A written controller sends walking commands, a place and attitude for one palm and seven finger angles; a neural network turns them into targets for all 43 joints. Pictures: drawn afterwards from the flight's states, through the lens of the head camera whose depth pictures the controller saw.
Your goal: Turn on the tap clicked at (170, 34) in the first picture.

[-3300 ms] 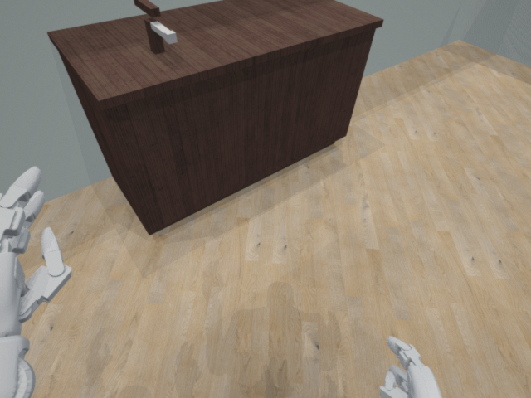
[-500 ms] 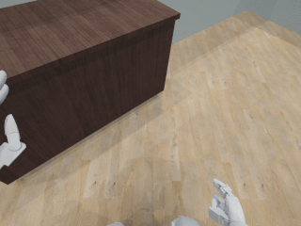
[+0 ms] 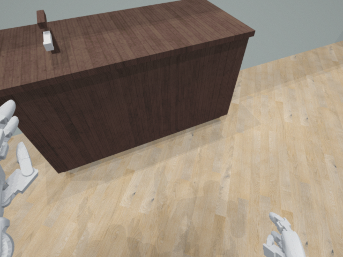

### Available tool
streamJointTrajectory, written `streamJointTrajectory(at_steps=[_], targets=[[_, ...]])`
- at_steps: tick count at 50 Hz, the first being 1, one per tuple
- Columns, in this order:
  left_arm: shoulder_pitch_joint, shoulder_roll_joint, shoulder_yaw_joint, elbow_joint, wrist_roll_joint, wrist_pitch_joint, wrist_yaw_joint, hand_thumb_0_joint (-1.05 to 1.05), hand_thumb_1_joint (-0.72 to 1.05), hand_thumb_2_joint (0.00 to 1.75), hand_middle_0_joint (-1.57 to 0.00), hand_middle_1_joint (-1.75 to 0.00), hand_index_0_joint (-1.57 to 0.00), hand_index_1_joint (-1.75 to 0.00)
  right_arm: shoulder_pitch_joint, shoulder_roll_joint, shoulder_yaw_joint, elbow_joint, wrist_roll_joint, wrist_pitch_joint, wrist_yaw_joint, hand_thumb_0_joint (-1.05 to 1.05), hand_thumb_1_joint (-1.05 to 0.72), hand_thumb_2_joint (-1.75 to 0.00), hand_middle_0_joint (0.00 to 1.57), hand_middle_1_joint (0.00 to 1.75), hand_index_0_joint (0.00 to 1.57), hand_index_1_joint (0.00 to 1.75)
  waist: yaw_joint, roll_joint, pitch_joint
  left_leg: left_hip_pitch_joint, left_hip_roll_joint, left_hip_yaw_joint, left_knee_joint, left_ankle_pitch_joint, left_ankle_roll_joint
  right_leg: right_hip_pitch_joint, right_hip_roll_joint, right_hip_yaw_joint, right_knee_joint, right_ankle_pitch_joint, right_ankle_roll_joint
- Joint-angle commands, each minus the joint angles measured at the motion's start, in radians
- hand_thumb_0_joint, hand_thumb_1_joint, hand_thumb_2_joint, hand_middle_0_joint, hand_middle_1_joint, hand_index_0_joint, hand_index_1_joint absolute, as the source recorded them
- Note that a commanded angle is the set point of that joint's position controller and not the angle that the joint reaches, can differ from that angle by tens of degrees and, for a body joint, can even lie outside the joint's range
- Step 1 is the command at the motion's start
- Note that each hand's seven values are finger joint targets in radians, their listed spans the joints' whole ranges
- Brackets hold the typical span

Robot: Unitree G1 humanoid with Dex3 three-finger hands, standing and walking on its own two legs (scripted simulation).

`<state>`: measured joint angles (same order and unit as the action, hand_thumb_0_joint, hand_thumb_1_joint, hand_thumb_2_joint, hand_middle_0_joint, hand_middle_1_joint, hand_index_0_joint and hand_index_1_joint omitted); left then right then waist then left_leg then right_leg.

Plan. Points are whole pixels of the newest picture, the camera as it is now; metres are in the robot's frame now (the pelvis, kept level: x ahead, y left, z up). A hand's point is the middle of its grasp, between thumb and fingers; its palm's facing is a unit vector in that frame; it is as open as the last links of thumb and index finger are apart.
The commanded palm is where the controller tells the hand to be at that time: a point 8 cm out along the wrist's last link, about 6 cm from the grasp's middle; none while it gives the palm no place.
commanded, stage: take the last steps up to it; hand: left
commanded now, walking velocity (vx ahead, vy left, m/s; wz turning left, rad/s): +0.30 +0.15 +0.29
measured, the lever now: (48, 45) +0.82 +0.53 +0.07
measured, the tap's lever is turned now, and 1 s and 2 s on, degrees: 0 0 0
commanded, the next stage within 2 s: none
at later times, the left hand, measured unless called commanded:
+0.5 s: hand out of the picture +0.14 +0.27 +0.17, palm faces +0.51 -0.76 -0.40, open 7.4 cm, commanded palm +0.08 +0.30 +0.18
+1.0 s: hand out of the picture +0.21 +0.32 +0.19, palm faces +0.47 -0.79 -0.39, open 7.4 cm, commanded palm +0.15 +0.36 +0.18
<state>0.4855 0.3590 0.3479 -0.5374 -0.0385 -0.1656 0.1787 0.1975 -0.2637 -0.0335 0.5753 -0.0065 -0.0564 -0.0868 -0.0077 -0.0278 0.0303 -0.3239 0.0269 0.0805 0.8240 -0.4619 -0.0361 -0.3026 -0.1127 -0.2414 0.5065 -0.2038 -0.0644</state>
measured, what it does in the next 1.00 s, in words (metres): steps on the spot: left foot, then right foot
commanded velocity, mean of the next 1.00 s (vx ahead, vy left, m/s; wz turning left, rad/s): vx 0.30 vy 0.08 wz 0.06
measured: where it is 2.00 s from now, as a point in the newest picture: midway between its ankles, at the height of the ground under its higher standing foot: outside the picture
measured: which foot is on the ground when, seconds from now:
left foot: up 0.00-0.08, down 0.10-0.44, up 0.46-0.74, down 0.76-1.00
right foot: down 0.00-0.12, up 0.14-0.42, down 0.44-0.78, up 0.80-1.00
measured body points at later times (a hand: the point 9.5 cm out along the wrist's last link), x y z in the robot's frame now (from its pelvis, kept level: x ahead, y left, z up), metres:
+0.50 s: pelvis -0.05 +0.01 -0.01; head -0.05 -0.01 +0.44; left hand +0.11 +0.31 +0.19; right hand +0.12 -0.18 -0.12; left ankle -0.07 +0.12 -0.71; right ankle -0.02 -0.10 -0.74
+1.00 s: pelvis +0.02 +0.07 +0.00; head +0.04 +0.08 +0.45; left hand +0.18 +0.36 +0.21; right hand +0.20 -0.12 -0.09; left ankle +0.02 +0.17 -0.74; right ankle +0.05 -0.05 -0.68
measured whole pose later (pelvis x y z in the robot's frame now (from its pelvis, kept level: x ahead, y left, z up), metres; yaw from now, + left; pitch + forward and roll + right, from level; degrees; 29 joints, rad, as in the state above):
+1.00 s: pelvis +0.02 +0.07 +0.00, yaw +5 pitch +0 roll -1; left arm 0.47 0.37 0.37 -0.56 -0.02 -0.24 0.15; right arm 0.21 -0.11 0.03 0.62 0.00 -0.13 -0.04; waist -0.02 -0.01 0.03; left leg -0.25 0.08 0.16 0.49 -0.24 0.02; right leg -0.50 -0.08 -0.12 0.98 -0.39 0.03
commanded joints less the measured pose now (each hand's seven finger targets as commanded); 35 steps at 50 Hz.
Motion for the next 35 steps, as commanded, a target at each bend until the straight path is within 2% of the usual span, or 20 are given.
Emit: streamJointTrajectory(at_steps=[1, 3, 4, 5, 6, 7, 8, 10, 13, 17, 20, 21, 22, 23, 25, 26, 28, 30, 33, 35], targets=[[-0.028, 0.158, 0.126, -0.21, 0.004, -0.071, 0.032, 0.0, 0.9, 0.9, -0.2, -0.3, -0.2, -0.3, -0.05, -0.038, -0.004, -0.154, -0.006, -0.044, 0.005, 0.0, -0.9, -0.9, 0.2, 0.3, 0.2, 0.3, 0.025, -0.112, -0.208, -0.013, -0.008, 0.022, -0.248, 0.032, 0.024, 0.247, -0.24, 0.266, -0.129, 0.219, -0.041], [-0.068, 0.163, 0.112, -0.243, -0.001, -0.076, 0.031, 0.0, 0.9, 0.9, -0.2, -0.3, -0.2, -0.3, -0.031, -0.051, -0.017, -0.155, -0.003, -0.042, 0.008, 0.0, -0.9, -0.9, 0.2, 0.3, 0.2, 0.3, 0.003, -0.071, -0.207, 0.122, -0.004, 0.026, -0.399, 0.101, 0.048, 0.149, -0.212, 0.255, -0.082, -0.021, 0.013], [-0.104, 0.167, 0.102, -0.27, -0.006, -0.081, 0.029, 0.0, 0.9, 0.9, -0.2, -0.3, -0.2, -0.3, -0.033, -0.068, -0.022, -0.162, -0.001, -0.046, 0.004, 0.0, -0.9, -0.9, 0.2, 0.3, 0.2, 0.3, -0.005, 0.03, -0.181, 0.147, 0.068, -0.071, -0.482, 0.039, 0.092, 0.06, -0.151, 0.225, 0.021, -0.178, 0.043], [-0.134, 0.162, 0.092, -0.303, -0.006, -0.095, 0.026, 0.0, 0.9, 0.9, -0.2, -0.3, -0.2, -0.3, -0.048, -0.09, -0.023, -0.172, 0.001, -0.057, 0.002, 0.0, -0.9, -0.9, 0.2, 0.3, 0.2, 0.3, 0.001, 0.257, -0.124, 0.188, 0.226, -0.271, -0.545, 0.083, 0.166, -0.12, -0.028, 0.14, 0.21, -0.292, 0.091], [-0.129, 0.158, 0.082, -0.253, 0.009, -0.108, 0.021, 0.0, 0.9, 0.9, -0.2, -0.3, -0.2, -0.3, -0.046, -0.079, -0.01, -0.143, -0.002, -0.074, 0.009, 0.0, -0.9, -0.9, 0.2, 0.3, 0.2, 0.3, 0.002, 0.4, -0.072, 0.149, 0.364, -0.48, -0.626, 0.077, 0.248, -0.253, 0.048, 0.122, 0.458, -0.394, 0.101], [-0.165, 0.186, 0.097, -0.226, 0.034, -0.114, 0.016, 0.0, 0.9, 0.9, -0.2, -0.3, -0.2, -0.3, -0.052, -0.061, -0.007, -0.115, -0.006, -0.084, 0.013, 0.0, -0.9, -0.9, 0.2, 0.3, 0.2, 0.3, -0.015, 0.38, -0.015, 0.089, 0.38, -0.537, -0.639, 0.046, 0.289, -0.31, 0.02, 0.196, 0.589, -0.333, 0.093], [-0.184, 0.174, 0.083, -0.213, 0.046, -0.117, 0.005, 0.0, 0.9, 0.9, -0.2, -0.3, -0.2, -0.3, -0.063, -0.063, -0.016, -0.102, 0.003, -0.093, 0.022, 0.0, -0.9, -0.9, 0.2, 0.3, 0.2, 0.3, -0.008, 0.288, 0.023, 0.061, 0.339, -0.459, -0.613, 0.04, 0.283, -0.325, 0.002, 0.218, 0.619, -0.27, 0.095], [-0.199, 0.164, 0.073, -0.231, 0.046, -0.121, -0.007, 0.0, 0.9, 0.9, -0.2, -0.3, -0.2, -0.3, -0.064, -0.066, -0.024, -0.09, 0.017, -0.109, 0.03, 0.0, -0.9, -0.9, 0.2, 0.3, 0.2, 0.3, 0.008, 0.247, 0.005, 0.061, 0.239, -0.27, -0.586, 0.049, 0.232, -0.281, 0.018, 0.157, 0.578, -0.192, 0.111], [-0.152, 0.114, 0.04, -0.151, 0.03, -0.11, -0.018, 0.0, 0.9, 0.9, -0.2, -0.3, -0.2, -0.3, -0.049, -0.058, -0.014, -0.065, 0.013, -0.111, 0.03, 0.0, -0.9, -0.9, 0.2, 0.3, 0.2, 0.3, 0.0, 0.242, 0.008, 0.026, 0.213, -0.254, -0.598, 0.09, 0.223, -0.183, 0.049, 0.126, 0.453, -0.202, 0.117], [-0.16, 0.132, 0.056, -0.089, 0.025, -0.1, -0.019, 0.0, 0.9, 0.9, -0.2, -0.3, -0.2, -0.3, -0.062, -0.054, 0.001, -0.051, 0.0, -0.109, 0.016, 0.0, -0.9, -0.9, 0.2, 0.3, 0.2, 0.3, 0.009, 0.228, -0.025, 0.019, 0.207, -0.251, -0.58, 0.001, 0.212, -0.022, 0.09, 0.086, 0.19, -0.248, 0.116], [-0.169, 0.138, 0.056, -0.074, 0.036, -0.084, -0.016, 0.0, 0.9, 0.9, -0.2, -0.3, -0.2, -0.3, -0.066, -0.05, 0.003, -0.049, -0.001, -0.093, 0.011, 0.0, -0.9, -0.9, 0.2, 0.3, 0.2, 0.3, 0.012, 0.149, -0.077, -0.076, 0.141, -0.165, -0.411, -0.062, 0.145, 0.226, 0.077, 0.097, -0.102, -0.165, 0.088], [-0.182, 0.166, 0.07, -0.086, 0.04, -0.087, -0.013, 0.0, 0.9, 0.9, -0.2, -0.3, -0.2, -0.3, -0.072, -0.034, 0.005, -0.055, 0.0, -0.087, 0.014, 0.0, -0.9, -0.9, 0.2, 0.3, 0.2, 0.3, 0.012, 0.021, -0.103, -0.202, 0.099, -0.114, -0.223, -0.062, 0.116, 0.329, -0.053, 0.275, -0.177, -0.249, 0.027], [-0.187, 0.224, 0.115, -0.088, 0.039, -0.09, -0.008, 0.0, 0.9, 0.9, -0.2, -0.3, -0.2, -0.3, -0.069, -0.016, 0.005, -0.061, 0.001, -0.082, 0.017, 0.0, -0.9, -0.9, 0.2, 0.3, 0.2, 0.3, 0.012, -0.218, -0.1, -0.375, -0.013, -0.015, 0.054, -0.08, 0.064, 0.392, -0.269, 0.631, -0.279, -0.313, -0.082], [-0.222, 0.235, 0.128, -0.1, 0.02, -0.096, -0.006, 0.0, 0.9, 0.9, -0.2, -0.3, -0.2, -0.3, -0.096, -0.054, -0.017, -0.067, 0.005, -0.091, 0.021, 0.0, -0.9, -0.9, 0.2, 0.3, 0.2, 0.3, 0.03, -0.267, -0.086, -0.404, -0.009, -0.082, 0.265, -0.048, 0.037, 0.305, -0.368, 0.781, -0.337, -0.386, -0.121], [-0.156, 0.223, 0.146, -0.075, 0.013, -0.107, -0.016, 0.0, 0.9, 0.9, -0.2, -0.3, -0.2, -0.3, -0.095, -0.053, -0.016, -0.047, 0.004, -0.074, 0.027, 0.0, -0.9, -0.9, 0.2, 0.3, 0.2, 0.3, 0.016, -0.129, -0.034, -0.395, 0.041, -0.123, 0.369, 0.044, 0.019, 0.183, -0.319, 0.654, -0.328, -0.405, -0.123], [-0.129, 0.191, 0.122, -0.097, 0.013, -0.118, -0.022, 0.0, 0.9, 0.9, -0.2, -0.3, -0.2, -0.3, -0.104, -0.035, -0.004, -0.049, 0.006, -0.067, 0.027, 0.0, -0.9, -0.9, 0.2, 0.3, 0.2, 0.3, 0.014, -0.088, -0.015, -0.376, 0.059, -0.104, 0.354, 0.087, 0.011, 0.165, -0.285, 0.526, -0.316, -0.283, -0.107], [-0.108, 0.19, 0.13, -0.118, 0.018, -0.132, -0.019, 0.0, 0.9, 0.9, -0.2, -0.3, -0.2, -0.3, -0.102, -0.034, 0.0, -0.052, 0.006, -0.062, 0.024, 0.0, -0.9, -0.9, 0.2, 0.3, 0.2, 0.3, 0.005, -0.093, -0.033, -0.291, 0.075, -0.059, 0.217, 0.131, 0.01, 0.134, -0.236, 0.354, -0.277, -0.07, -0.08], [-0.097, 0.195, 0.138, -0.145, 0.018, -0.137, -0.01, 0.0, 0.9, 0.9, -0.2, -0.3, -0.2, -0.3, -0.105, -0.029, -0.008, -0.069, 0.006, -0.065, 0.015, 0.0, -0.9, -0.9, 0.2, 0.3, 0.2, 0.3, 0.01, -0.113, -0.057, -0.174, 0.07, -0.009, 0.019, 0.134, 0.022, 0.115, -0.213, 0.29, -0.252, -0.037, -0.069], [-0.075, 0.178, 0.135, -0.162, 0.018, -0.126, 0.008, 0.0, 0.9, 0.9, -0.2, -0.3, -0.2, -0.3, -0.084, -0.024, -0.016, -0.094, 0.001, -0.075, 0.013, 0.0, -0.9, -0.9, 0.2, 0.3, 0.2, 0.3, 0.03, -0.121, -0.077, -0.05, 0.025, 0.08, -0.161, 0.162, 0.033, 0.107, -0.188, 0.287, -0.222, -0.089, -0.071], [-0.089, 0.163, 0.121, -0.176, 0.016, -0.121, 0.016, 0.0, 0.9, 0.9, -0.2, -0.3, -0.2, -0.3, -0.06, -0.03, -0.024, -0.098, 0.003, -0.08, 0.005, 0.0, -0.9, -0.9, 0.2, 0.3, 0.2, 0.3, 0.012, -0.098, -0.091, 0.063, 0.007, 0.1, -0.294, 0.204, 0.033, 0.098, -0.157, 0.262, -0.162, -0.142, -0.043]])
